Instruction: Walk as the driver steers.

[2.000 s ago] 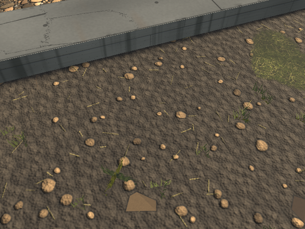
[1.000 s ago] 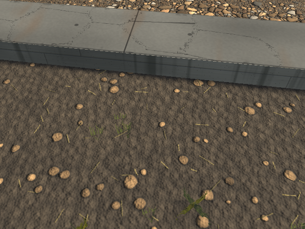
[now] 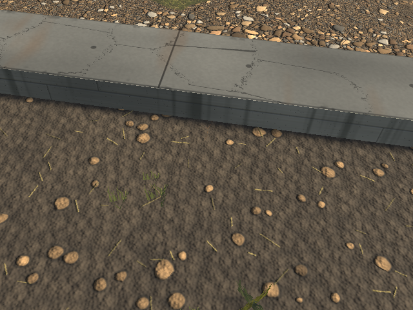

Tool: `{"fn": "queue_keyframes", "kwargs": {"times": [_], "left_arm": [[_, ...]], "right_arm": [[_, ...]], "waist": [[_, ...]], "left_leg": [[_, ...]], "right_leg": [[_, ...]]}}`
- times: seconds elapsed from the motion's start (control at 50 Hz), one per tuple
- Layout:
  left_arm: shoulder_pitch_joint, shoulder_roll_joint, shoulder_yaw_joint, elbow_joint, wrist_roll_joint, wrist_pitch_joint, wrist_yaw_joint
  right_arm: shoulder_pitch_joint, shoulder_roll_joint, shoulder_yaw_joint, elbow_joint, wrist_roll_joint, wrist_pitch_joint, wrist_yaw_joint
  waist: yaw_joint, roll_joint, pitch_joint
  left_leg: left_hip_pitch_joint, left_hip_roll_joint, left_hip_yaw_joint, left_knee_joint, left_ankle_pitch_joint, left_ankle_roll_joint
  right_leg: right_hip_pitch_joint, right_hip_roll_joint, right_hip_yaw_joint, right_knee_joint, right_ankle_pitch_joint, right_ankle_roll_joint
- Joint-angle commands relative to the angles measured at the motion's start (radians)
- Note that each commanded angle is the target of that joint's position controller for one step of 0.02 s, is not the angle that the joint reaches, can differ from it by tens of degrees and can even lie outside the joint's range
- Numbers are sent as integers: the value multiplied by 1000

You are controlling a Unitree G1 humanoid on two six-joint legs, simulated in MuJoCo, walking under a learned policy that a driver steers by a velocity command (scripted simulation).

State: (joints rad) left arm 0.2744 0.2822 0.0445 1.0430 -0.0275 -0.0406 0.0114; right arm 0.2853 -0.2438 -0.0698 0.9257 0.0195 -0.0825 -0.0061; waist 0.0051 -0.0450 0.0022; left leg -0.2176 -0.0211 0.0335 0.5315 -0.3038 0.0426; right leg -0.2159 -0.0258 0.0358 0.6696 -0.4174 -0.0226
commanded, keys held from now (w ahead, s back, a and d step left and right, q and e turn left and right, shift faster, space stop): w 1.00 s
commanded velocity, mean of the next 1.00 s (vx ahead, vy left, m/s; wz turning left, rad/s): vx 0.46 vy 0.00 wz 0.00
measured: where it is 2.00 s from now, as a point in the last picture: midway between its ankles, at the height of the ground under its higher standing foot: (212, 181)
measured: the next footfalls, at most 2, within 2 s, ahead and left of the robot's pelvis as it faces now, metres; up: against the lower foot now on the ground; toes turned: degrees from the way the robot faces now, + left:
right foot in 0.42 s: +0.39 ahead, -0.13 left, +0.00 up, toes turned -2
left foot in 0.96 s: +0.70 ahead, +0.10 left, +0.00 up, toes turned +3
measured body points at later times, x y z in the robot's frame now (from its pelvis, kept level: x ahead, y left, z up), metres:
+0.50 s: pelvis +0.25 -0.04 -0.01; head +0.29 -0.05 +0.44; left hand +0.44 +0.21 -0.11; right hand +0.21 -0.30 -0.15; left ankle +0.05 +0.10 -0.65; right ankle +0.35 -0.13 -0.73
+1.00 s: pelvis +0.55 +0.00 -0.01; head +0.58 +0.01 +0.44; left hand +0.50 +0.27 -0.15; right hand +0.76 -0.24 -0.10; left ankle +0.66 +0.10 -0.73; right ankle +0.36 -0.13 -0.71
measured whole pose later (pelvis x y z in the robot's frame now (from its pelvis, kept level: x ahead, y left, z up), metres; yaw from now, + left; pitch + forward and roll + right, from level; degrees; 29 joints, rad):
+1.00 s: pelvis +0.55 +0.00 -0.01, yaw +0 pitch +2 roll -1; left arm 0.38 0.28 0.05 1.01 -0.01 -0.05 0.00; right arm 0.02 -0.24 -0.04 0.80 0.01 -0.11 0.04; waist 0.06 0.00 0.03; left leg -0.50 0.02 0.04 0.54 -0.08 0.05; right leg -0.04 0.00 -0.01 0.63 -0.48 -0.02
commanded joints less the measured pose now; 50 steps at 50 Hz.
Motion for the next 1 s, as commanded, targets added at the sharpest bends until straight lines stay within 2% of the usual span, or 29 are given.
{"fn": "queue_keyframes", "kwargs": {"times": [0.02, 0.04, 0.06, 0.12, 0.16, 0.22, 0.28, 0.34, 0.38, 0.4, 0.42, 0.44, 0.46, 0.48, 0.5, 0.52, 0.54, 0.56, 0.6, 0.62, 0.7, 0.76, 0.84, 0.88, 0.92, 0.94, 0.96, 0.98, 1.0], "left_arm": [[-181, 95, 12, -146, -19, -57, -9], [-161, 96, 12, -135, -28, -64, -18], [-154, 91, 14, -126, -18, -69, -21], [-180, 67, 18, -130, 5, -65, -36], [-231, 38, 10, -153, 13, -58, -41], [-361, 6, -8, -209, 11, -57, -43], [-426, 20, -12, -245, 2, -55, -50], [-427, 55, -3, -270, 0, -62, -61], [-330, 99, 19, -253, 0, -65, -61], [-187, 132, 41, -213, -2, -61, -56], [-10, 173, 63, -165, -2, -55, -46], [144, 268, 85, -138, 25, -49, -37], [167, 222, 70, -122, 19, -46, -43], [68, 159, 50, -130, 8, -52, -46], [-23, 118, 38, -154, 12, -56, -44], [-98, 94, 29, -165, 23, -64, -48], [-138, 65, 21, -169, 35, -73, -51], [-150, 56, 18, -163, 41, -75, -53], [-126, 63, 19, -144, 32, -79, -53], [-108, 79, 21, -136, 32, -81, -47], [-30, 118, 28, -116, 28, -74, -20], [36, 132, 28, -101, 17, -66, -12], [127, 137, 30, -66, 9, -45, -10], [142, 146, 35, -58, 9, -31, -7], [120, 162, 41, -64, 10, -20, -4], [96, 165, 42, -71, 11, -14, -4], [90, 139, 31, -82, 18, -11, -3], [148, 68, 6, -110, 32, -22, -7], [223, -17, -21, -97, 30, -46, -15]], "right_arm": [[224, -148, -25, 24, -14, -26, 12], [162, -115, -13, 3, -15, -34, 14], [122, -118, -9, -11, -14, -35, 18], [144, -80, 10, 1, -20, -20, 15], [181, -93, 9, 15, -19, -10, 4], [194, -125, 7, 20, -20, -5, -11], [225, -139, 2, 42, -11, -8, -14], [209, -145, -6, 53, 0, -2, -15], [180, -169, -15, 46, -8, 10, -17], [167, -166, -14, 42, -14, 21, -17], [161, -152, -6, 30, -22, 26, -17], [270, -43, 25, 9, -31, 15, -4], [293, 6, 43, 32, -9, -12, 3], [189, -98, 15, 1, 22, -35, 6], [92, -133, 8, -29, 36, -47, 4], [49, -132, 4, -37, 25, -48, -4], [53, -129, -6, -33, 8, -37, -12], [83, -101, -4, -27, 2, -22, -14], [90, -67, 0, -29, -2, -2, -16], [58, -73, -2, -43, -5, 4, -18], [-108, -81, -2, -99, -19, -3, -13], [-230, -58, 12, -130, -12, -14, 1], [-348, -62, 22, -174, -1, -21, 27], [-371, -78, 21, -195, 1, -26, 40], [-313, -114, 9, -189, 2, -30, 46], [-215, -143, -7, -163, 0, -31, 45], [-40, -196, -33, -110, -3, -31, 37], [120, -285, -56, -79, -25, -28, 29], [169, -289, -55, -57, -15, -21, 34]], "waist": [[-82, 218, 71], [-55, 164, 95], [-41, 128, 96], [-38, 141, 84], [-51, 130, 87], [-76, 124, 117], [-83, 140, 146], [-45, 142, 136], [18, 172, 44], [90, 180, -46], [165, 166, -154], [135, -55, -332], [121, -211, -444], [117, -144, -265], [90, -75, -136], [49, 7, -55], [9, 3, -30], [-20, -19, -23], [-38, -25, 5], [-38, -18, 25], [1, 13, 57], [46, 15, 67], [85, 16, 90], [74, 5, 84], [26, -25, 41], [-34, -35, -22], [-110, -22, -137], [-125, 111, -301], [-99, 318, -415]], "left_leg": [[370, 404, -692, -366, -234, 242], [352, 359, -588, -370, -215, 207], [336, 323, -500, -383, -136, 177], [303, 248, -291, -400, 216, 131], [284, 226, -216, -405, 338, 138], [185, 199, -145, -439, 328, 135], [167, 224, -125, -466, 305, 134], [271, 270, -111, -413, 424, 112], [330, 275, -90, -275, 760, 90], [311, 246, -60, -107, 915, 70], [172, 205, -40, 120, 854, 39], [-207, 75, -17, 525, 418, -19], [-388, -50, -129, 773, -239, -37], [-499, 17, -179, 863, -213, -8], [-515, 72, -143, 848, -128, 13], [-466, 122, -122, 779, -41, 15], [-395, 159, -126, 715, 9, 17], [-338, 174, -129, 687, 31, 15], [-325, 188, -113, 627, 45, 1], [-355, 194, -108, 586, 79, -10], [-461, 191, -89, 324, 312, -43], [-409, 146, -42, 129, 438, -44], [-447, 119, -39, 12, 407, -32], [-453, 107, -43, -22, 329, -9], [-349, 74, -22, -43, 245, 20], [-204, 40, 9, -62, 237, 44], [51, 45, 2, -48, 265, 81], [448, 276, -304, -13, 242, 192], [661, 428, -711, -154, 69, 295]], "right_leg": [[-633, -2, 45, 459, -112, -36], [-657, -42, 54, 485, -4, -58], [-654, -68, 38, 468, 79, -63], [-591, -94, -6, 359, 223, -35], [-586, -81, -40, 265, 278, -3], [-487, -43, -75, 35, 404, 23], [-409, -19, -83, -82, 472, 13], [-385, -16, -58, -147, 443, -32], [-239, 29, -86, -140, 381, -65], [-62, 63, -109, -136, 362, -91], [204, 19, -61, -116, 355, -126], [614, -252, 350, -130, 205, -268], [694, -377, 756, -360, -6, -349], [554, -331, 671, -412, -80, -288], [383, -301, 515, -430, -25, -251], [208, -266, 394, -462, 99, -231], [98, -223, 303, -485, 186, -209], [30, -199, 251, -512, 214, -206], [-39, -184, 186, -556, 256, -223], [-50, -182, 163, -574, 275, -230], [9, -161, 89, -588, 374, -213], [39, -136, 30, -586, 399, -183], [196, -185, 36, -530, 423, -181], [280, -223, 51, -479, 489, -170], [322, -234, 48, -395, 680, -148], [314, -208, 21, -278, 851, -131], [226, -153, -19, -75, 883, -102], [-100, -57, -72, 283, 598, -48], [-393, 95, -4, 540, -135, -11]]}}
Keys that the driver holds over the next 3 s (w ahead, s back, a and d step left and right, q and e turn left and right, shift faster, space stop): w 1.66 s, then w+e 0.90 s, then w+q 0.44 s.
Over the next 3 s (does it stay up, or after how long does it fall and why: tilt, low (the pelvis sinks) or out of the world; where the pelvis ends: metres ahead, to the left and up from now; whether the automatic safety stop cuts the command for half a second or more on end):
stays up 1.58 -0.34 0.16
